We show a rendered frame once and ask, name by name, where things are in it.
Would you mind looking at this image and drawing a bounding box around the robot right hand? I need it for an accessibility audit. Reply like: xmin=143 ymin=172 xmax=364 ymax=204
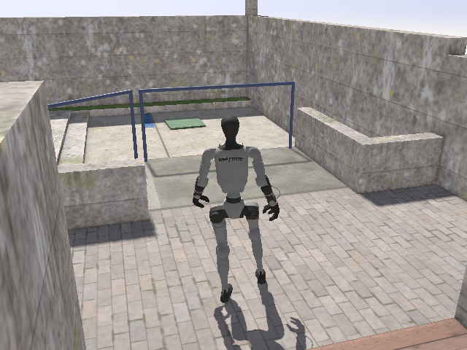
xmin=263 ymin=203 xmax=279 ymax=221

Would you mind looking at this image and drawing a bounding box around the robot torso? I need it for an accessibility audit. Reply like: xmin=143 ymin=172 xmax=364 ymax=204
xmin=215 ymin=143 xmax=248 ymax=219

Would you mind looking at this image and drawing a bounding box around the right robot forearm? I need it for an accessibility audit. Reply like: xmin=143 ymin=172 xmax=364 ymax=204
xmin=261 ymin=175 xmax=277 ymax=206

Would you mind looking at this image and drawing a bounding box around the right robot upper arm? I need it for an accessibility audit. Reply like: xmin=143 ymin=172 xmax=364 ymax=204
xmin=246 ymin=146 xmax=268 ymax=187

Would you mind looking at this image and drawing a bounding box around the left robot upper arm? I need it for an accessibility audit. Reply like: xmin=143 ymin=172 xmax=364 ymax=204
xmin=197 ymin=147 xmax=216 ymax=187

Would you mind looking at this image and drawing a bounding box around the robot right shin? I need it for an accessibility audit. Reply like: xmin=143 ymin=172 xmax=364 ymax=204
xmin=251 ymin=227 xmax=263 ymax=275

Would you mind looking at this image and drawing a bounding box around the left robot forearm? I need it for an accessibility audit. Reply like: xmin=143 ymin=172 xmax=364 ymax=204
xmin=193 ymin=176 xmax=205 ymax=199

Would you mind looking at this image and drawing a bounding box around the robot left hand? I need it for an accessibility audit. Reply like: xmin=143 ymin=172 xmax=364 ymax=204
xmin=193 ymin=195 xmax=209 ymax=208

